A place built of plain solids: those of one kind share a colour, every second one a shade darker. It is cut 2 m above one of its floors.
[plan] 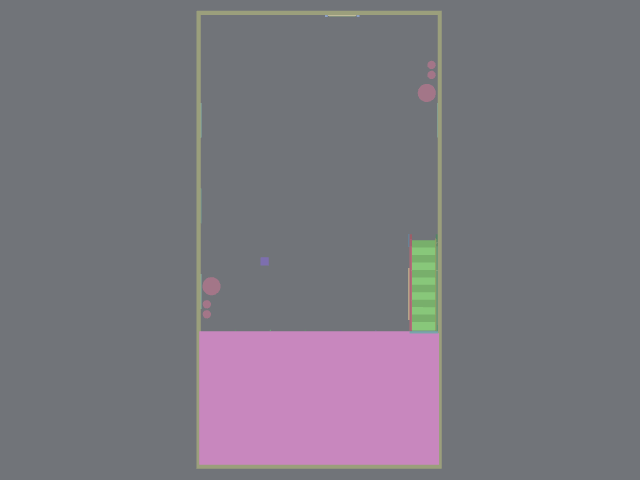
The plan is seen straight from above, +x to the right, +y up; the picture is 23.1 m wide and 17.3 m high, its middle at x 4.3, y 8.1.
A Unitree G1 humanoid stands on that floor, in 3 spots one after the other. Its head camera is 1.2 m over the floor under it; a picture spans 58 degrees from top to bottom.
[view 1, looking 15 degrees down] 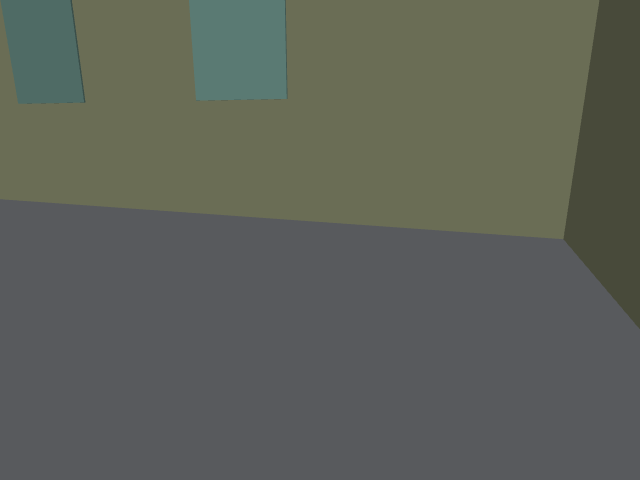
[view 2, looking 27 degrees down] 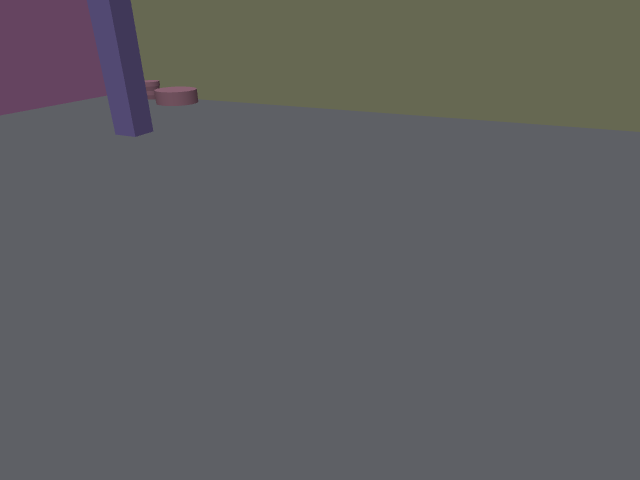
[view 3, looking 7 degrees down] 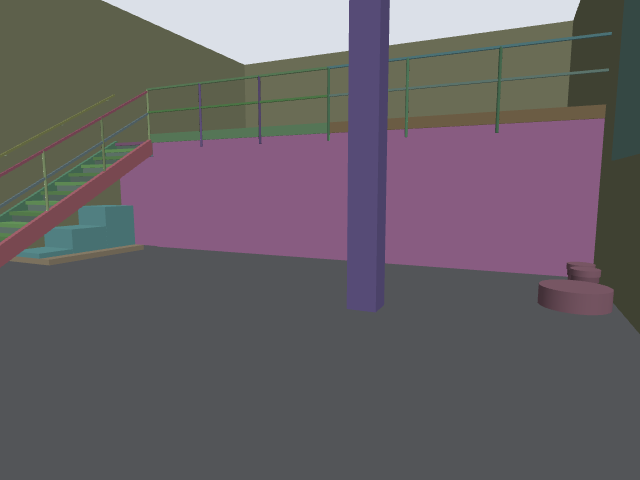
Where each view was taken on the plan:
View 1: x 5.10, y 15.11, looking -162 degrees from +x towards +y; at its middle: ground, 4.64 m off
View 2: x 6.26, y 11.29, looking -158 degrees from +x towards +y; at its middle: ground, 2.64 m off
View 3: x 1.00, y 11.39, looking -66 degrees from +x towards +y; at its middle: loft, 7.26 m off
